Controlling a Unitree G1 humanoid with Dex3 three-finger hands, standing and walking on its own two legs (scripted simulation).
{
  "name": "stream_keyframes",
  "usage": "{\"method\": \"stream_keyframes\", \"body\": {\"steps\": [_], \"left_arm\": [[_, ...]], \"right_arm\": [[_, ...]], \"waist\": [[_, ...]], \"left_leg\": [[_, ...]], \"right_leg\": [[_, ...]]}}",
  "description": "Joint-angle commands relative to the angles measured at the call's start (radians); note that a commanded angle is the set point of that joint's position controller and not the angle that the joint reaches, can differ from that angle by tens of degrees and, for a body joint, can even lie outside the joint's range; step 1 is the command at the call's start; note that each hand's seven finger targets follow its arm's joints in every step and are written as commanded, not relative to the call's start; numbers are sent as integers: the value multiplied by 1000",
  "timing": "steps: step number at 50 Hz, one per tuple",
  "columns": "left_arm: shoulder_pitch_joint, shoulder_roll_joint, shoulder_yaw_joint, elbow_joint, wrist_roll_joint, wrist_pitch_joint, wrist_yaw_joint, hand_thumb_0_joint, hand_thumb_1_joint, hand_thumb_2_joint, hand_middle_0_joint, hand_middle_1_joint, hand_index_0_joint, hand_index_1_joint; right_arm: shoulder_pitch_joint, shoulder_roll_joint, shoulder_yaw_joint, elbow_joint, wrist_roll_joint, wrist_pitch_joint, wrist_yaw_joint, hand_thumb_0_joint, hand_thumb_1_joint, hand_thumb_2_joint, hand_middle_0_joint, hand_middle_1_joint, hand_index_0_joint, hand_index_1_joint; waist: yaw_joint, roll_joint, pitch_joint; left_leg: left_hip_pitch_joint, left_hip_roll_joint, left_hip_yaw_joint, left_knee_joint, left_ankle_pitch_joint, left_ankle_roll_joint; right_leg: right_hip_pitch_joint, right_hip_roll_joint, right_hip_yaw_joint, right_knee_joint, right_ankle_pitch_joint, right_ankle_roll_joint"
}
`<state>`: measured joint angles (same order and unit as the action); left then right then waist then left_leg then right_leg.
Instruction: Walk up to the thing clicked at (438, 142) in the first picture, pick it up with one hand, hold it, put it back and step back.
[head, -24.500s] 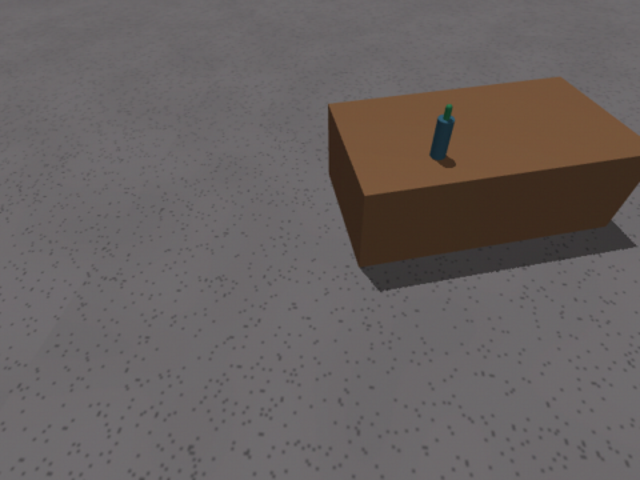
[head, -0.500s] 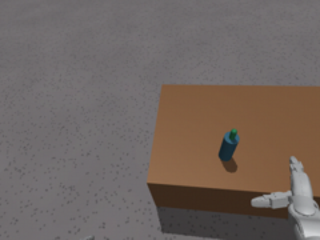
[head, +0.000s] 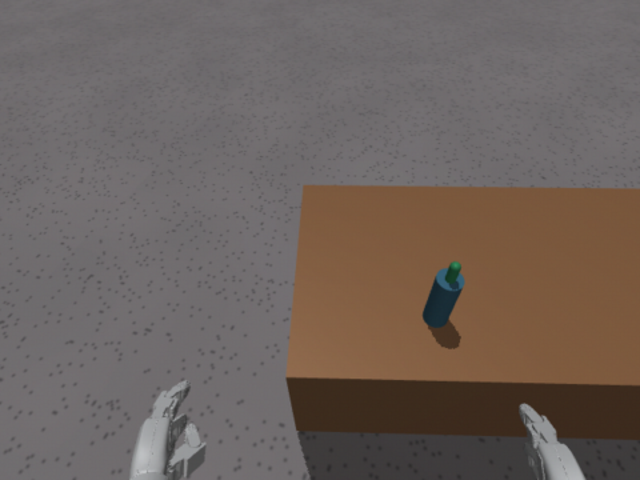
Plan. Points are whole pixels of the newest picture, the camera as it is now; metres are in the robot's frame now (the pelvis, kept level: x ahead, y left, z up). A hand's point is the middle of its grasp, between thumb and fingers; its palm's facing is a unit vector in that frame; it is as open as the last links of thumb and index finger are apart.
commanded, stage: home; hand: right
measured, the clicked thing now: (444, 292) +0.54 -0.22 -0.23
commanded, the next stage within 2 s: none
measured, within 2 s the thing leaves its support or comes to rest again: neither
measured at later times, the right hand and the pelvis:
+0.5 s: hand (510, 474) +0.17 -0.19 -0.05, palm faces +0.03 +0.97 -0.23, open 17.6 cm; pelvis +0.00 -0.01 -0.01, yaw +1 degrees
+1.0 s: hand (520, 466) +0.18 -0.20 -0.05, palm faces +0.02 +0.98 -0.22, open 17.6 cm; pelvis +0.01 -0.03 -0.01, yaw +1 degrees
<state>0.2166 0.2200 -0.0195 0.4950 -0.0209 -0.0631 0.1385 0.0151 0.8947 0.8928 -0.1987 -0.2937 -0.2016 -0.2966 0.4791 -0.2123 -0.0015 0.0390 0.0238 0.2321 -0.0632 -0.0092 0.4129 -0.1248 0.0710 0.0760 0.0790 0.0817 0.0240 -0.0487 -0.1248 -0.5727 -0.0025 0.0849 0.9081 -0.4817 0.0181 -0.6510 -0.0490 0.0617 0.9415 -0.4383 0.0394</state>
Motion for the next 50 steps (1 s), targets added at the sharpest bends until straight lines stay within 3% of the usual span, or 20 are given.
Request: {"method": "stream_keyframes", "body": {"steps": [1, 6, 7, 8, 10, 12, 14, 15, 16, 19, 21, 24, 29, 35, 42, 49, 50], "left_arm": [[-45, 127, 50, -164, -2, -91, 17, 0, 895, 900, -199, -298, -200, -297], [-48, 116, 40, -169, -8, -123, 11, 0, 895, 900, -199, -298, -200, -297], [-51, 120, 42, -173, -8, -127, 11, 0, 895, 900, -200, -298, -200, -298], [-47, 130, 46, -176, -7, -133, 14, 0, 895, 900, -200, -298, -200, -298], [-43, 121, 44, -178, -5, -142, 14, 0, 895, 901, -200, -299, -200, -298], [-43, 123, 44, -183, -4, -149, 19, 0, 895, 901, -200, -299, -200, -299], [-25, 132, 52, -177, -2, -156, 24, 0, 895, 901, -200, -299, -200, -299], [-15, 134, 54, -174, -2, -159, 26, 0, 895, 901, -200, -300, -200, -300], [-11, 136, 55, -171, -1, -161, 30, 0, 896, 901, -200, -300, -200, -300], [6, 142, 59, -154, 2, -165, 38, 0, 895, 901, -200, -300, -200, -300], [9, 143, 64, -144, 4, -171, 42, 0, 896, 901, -200, -301, -200, -300], [11, 139, 60, -134, 5, -177, 45, 0, 896, 901, -200, -300, -200, -300], [2, 136, 54, -120, 6, -188, 49, 0, 896, 901, -200, -300, -200, -300], [-3, 128, 50, -133, 10, -195, 47, 0, 896, 901, -200, -300, -200, -300], [11, 132, 55, -126, 10, -193, 46, 0, 896, 901, -200, -301, -200, -301], [-3, 119, 46, -137, 12, -198, 49, 0, 896, 901, -200, -301, -200, -301], [8, 130, 54, -122, 13, -199, 51, 0, 896, 901, -200, -300, -200, -300]], "right_arm": [[-44, -119, -64, -209, 33, 39, 25, 0, 493, -87, 58, 62, 58, 62], [-35, -107, -60, -236, 49, 107, 36, 0, 560, -48, 51, 50, 51, 50], [-15, -123, -81, -232, 47, 117, 33, 0, 558, -49, 51, 51, 51, 51], [15, -145, -105, -204, 43, 130, 32, 0, 577, -38, 49, 47, 49, 47], [-46, -133, -87, -296, 38, 125, 34, 0, 564, -45, 50, 49, 50, 49], [-36, -161, -120, -328, 33, 127, 24, 0, 579, -36, 48, 47, 48, 47], [-5, -150, -113, -317, 27, 131, 22, 0, 596, -25, 47, 44, 46, 44], [24, -109, -85, -290, 26, 133, 25, 0, 590, -29, 47, 44, 47, 44], [-27, -158, -119, -369, 26, 124, 21, 0, 599, -23, 46, 43, 46, 43], [1, -115, -77, -341, 28, 135, 23, 0, 610, -17, 45, 41, 45, 41], [-5, -120, -84, -351, 32, 136, 24, 0, 610, -17, 45, 41, 45, 41], [-3, -111, -72, -360, 35, 148, 32, 0, 598, -24, 46, 43, 46, 43], [19, -119, -91, -305, 25, 171, 33, 0, 592, -28, 47, 44, 47, 44], [0, -122, -87, -375, 16, 180, 34, 0, 581, -34, 48, 46, 48, 46], [33, -114, -85, -342, 14, 193, 35, 0, 579, -35, 48, 46, 48, 46], [-34, -122, -88, -412, 19, 179, 33, 0, 581, -33, 48, 46, 48, 46], [15, -120, -94, -348, 18, 187, 33, 0, 582, -33, 48, 46, 48, 46]], "waist": [[37, 76, -76], [18, 95, -28], [1, 92, -24], [5, 83, -16], [5, 65, -50], [-11, 40, -61], [-2, 35, -92], [8, 41, -113], [-2, 5, -138], [18, 12, -124], [19, 20, -144], [21, 22, -136], [21, 42, -80], [4, -8, -120], [13, -4, -132], [13, 0, -134], [13, 12, -109]], "left_leg": [[18, 18, -84, -226, 189, -39], [-24, 19, -80, -238, 126, -38], [-28, 22, -88, -241, 102, -37], [-39, 20, -85, -240, 67, -33], [-33, 18, -91, -228, 72, -32], [-27, 12, -82, -211, 59, -28], [-23, -2, -60, -178, 105, -25], [-15, -6, -54, -164, 142, -25], [-7, -7, -49, -151, 170, -23], [-25, -16, -34, -133, 195, -23], [-18, -18, -30, -129, 225, -23], [-25, -19, -23, -124, 238, -22], [-41, -24, -12, -124, 223, -23], [-28, -26, -12, -104, 243, -17], [-23, -27, -4, -91, 287, -20], [-25, -25, -10, -109, 250, -20], [-34, -25, -6, -110, 234, -21]], "right_leg": [[91, 45, -52, -95, 143, -62], [50, 49, -55, -91, 103, -61], [43, 51, -59, -89, 92, -58], [34, 51, -60, -91, 70, -58], [43, 50, -60, -84, 73, -57], [31, 50, -60, -86, 57, -56], [44, 46, -54, -88, 79, -60], [56, 47, -54, -84, 102, -62], [67, 47, -54, -83, 123, -60], [74, 43, -47, -80, 146, -60], [90, 40, -40, -76, 174, -61], [95, 38, -36, -78, 197, -61], [83, 34, -28, -91, 196, -59], [106, 31, -23, -95, 234, -49], [120, 29, -13, -87, 305, -45], [110, 32, -18, -89, 236, -51], [96, 32, -17, -93, 219, -53]]}}
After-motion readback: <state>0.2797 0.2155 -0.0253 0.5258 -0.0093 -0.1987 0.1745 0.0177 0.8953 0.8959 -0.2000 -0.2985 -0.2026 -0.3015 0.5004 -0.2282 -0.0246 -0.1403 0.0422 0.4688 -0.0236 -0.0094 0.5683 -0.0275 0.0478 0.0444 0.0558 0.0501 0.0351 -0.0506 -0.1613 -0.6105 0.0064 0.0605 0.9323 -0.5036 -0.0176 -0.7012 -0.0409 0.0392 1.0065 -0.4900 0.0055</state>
